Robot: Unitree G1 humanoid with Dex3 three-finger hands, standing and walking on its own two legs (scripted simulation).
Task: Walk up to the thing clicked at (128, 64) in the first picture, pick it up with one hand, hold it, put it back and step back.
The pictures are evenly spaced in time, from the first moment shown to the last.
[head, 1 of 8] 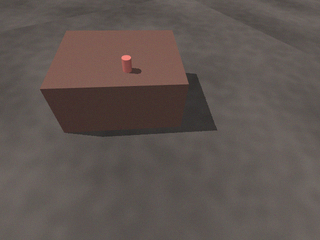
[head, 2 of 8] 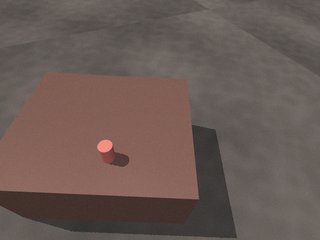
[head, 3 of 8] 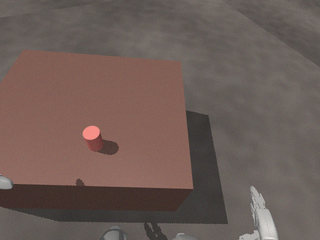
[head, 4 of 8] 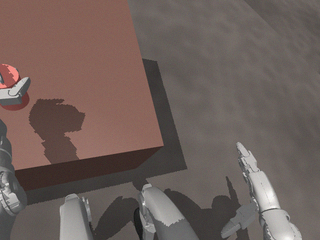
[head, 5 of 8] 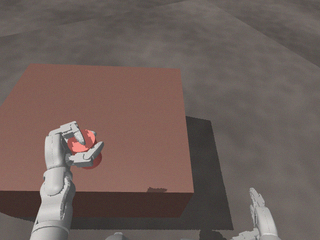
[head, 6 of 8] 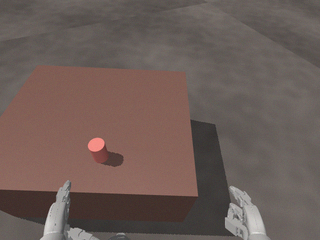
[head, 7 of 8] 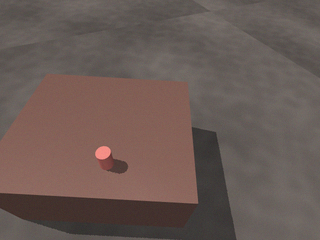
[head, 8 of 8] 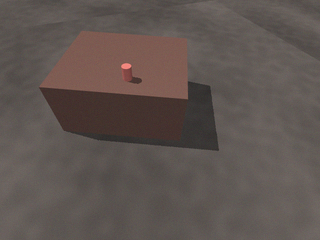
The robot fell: no
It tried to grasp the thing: yes
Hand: left
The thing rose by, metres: 0.26
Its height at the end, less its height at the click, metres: +0.00
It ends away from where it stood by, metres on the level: 0.02
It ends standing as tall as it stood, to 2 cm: yes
